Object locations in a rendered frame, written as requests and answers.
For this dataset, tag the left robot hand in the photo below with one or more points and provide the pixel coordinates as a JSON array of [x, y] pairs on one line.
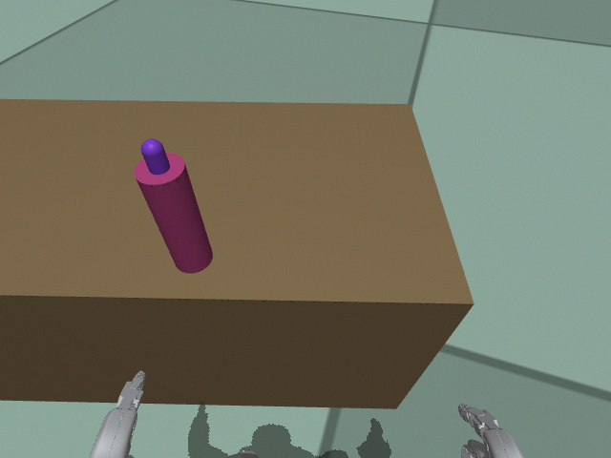
[[115, 435]]

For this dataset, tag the bottle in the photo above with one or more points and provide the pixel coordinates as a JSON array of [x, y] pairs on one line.
[[163, 180]]

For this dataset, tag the right robot hand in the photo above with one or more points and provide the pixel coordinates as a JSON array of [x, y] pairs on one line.
[[498, 442]]

